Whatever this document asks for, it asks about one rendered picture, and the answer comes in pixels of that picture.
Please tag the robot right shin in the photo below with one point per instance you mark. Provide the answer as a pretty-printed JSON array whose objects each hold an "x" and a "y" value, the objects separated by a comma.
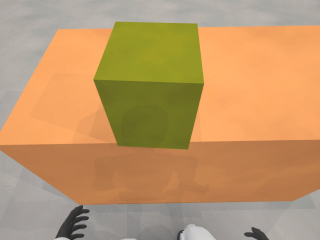
[{"x": 191, "y": 225}]

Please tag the right robot hand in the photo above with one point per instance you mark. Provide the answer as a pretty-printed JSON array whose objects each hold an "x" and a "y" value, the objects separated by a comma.
[{"x": 257, "y": 234}]

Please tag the right robot thigh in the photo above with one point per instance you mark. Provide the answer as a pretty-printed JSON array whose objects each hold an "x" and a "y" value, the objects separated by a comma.
[{"x": 196, "y": 233}]

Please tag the carton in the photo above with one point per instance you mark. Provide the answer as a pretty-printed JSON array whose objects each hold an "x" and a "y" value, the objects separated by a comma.
[{"x": 150, "y": 81}]

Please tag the left robot hand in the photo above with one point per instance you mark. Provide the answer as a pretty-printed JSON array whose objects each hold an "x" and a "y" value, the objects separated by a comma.
[{"x": 68, "y": 227}]

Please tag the pedestal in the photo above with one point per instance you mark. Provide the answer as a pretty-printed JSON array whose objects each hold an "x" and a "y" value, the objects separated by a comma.
[{"x": 256, "y": 135}]

